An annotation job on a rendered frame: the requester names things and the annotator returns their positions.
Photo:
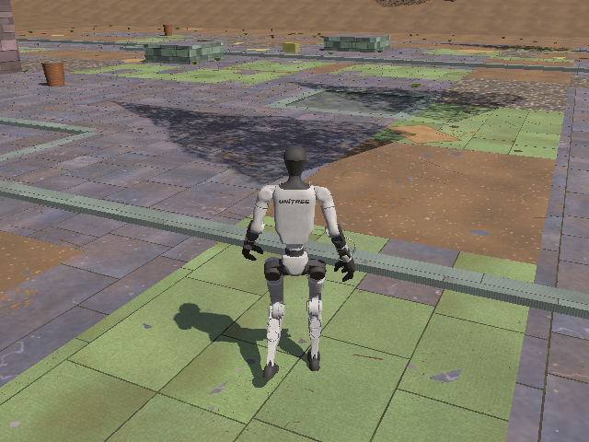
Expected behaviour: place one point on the left robot upper arm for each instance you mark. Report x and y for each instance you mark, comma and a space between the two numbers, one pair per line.
266, 194

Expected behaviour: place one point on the right robot upper arm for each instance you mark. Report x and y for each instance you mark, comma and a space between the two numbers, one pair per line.
328, 210

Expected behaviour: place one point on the right robot forearm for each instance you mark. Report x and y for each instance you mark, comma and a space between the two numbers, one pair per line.
341, 246

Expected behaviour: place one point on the robot left foot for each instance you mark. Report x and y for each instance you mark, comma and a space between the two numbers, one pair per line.
269, 371

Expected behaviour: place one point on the left robot hand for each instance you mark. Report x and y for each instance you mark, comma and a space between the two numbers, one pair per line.
246, 254

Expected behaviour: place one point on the left robot forearm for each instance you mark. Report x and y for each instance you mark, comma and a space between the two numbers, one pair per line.
250, 238

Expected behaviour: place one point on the robot left shin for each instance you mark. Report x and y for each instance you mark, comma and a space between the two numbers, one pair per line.
274, 327

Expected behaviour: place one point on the right robot hand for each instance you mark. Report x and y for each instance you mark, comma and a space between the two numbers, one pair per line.
348, 267

